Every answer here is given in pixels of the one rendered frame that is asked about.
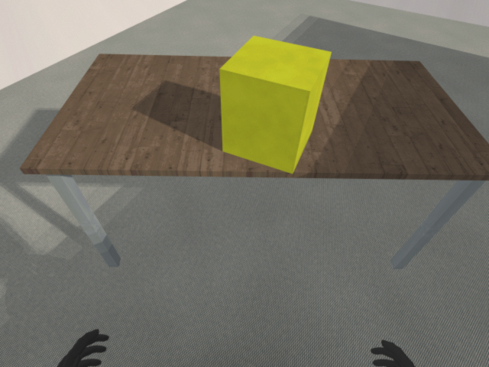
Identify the left robot hand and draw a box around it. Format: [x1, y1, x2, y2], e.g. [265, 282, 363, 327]
[57, 329, 109, 367]

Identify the right robot hand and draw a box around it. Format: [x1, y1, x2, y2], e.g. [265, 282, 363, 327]
[371, 340, 415, 367]

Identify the table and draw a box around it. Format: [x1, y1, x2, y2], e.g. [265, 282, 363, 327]
[19, 54, 489, 269]

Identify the carton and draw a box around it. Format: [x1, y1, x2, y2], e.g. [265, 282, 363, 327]
[219, 36, 332, 174]

